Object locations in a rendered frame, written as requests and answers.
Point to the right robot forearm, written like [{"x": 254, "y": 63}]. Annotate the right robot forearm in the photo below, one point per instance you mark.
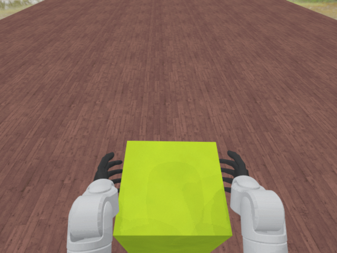
[{"x": 262, "y": 216}]

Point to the carton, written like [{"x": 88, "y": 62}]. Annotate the carton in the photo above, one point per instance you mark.
[{"x": 171, "y": 198}]

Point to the left robot forearm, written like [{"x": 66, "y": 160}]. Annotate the left robot forearm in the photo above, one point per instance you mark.
[{"x": 90, "y": 220}]

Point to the robot left hand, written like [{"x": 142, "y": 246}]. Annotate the robot left hand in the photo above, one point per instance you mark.
[{"x": 102, "y": 170}]

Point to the robot right hand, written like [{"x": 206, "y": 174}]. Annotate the robot right hand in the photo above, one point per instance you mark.
[{"x": 237, "y": 164}]

